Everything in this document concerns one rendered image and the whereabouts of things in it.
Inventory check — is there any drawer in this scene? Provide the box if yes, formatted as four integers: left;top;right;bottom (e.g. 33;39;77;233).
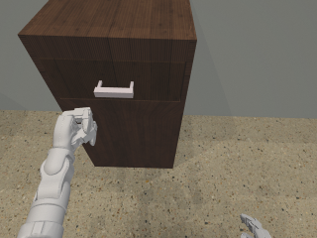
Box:
40;58;185;101

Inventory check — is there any left robot forearm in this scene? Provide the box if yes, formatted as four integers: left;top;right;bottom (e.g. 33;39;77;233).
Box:
17;147;75;238

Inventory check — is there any handle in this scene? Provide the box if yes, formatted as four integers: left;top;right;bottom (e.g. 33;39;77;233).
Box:
93;80;134;98

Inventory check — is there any right robot hand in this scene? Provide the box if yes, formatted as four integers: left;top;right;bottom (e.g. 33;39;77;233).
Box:
240;213;271;238

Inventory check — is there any left robot hand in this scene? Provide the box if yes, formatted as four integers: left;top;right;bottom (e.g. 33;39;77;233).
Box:
53;107;97;154

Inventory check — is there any cabinet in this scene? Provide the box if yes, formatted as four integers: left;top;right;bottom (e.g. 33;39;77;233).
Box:
18;0;197;169

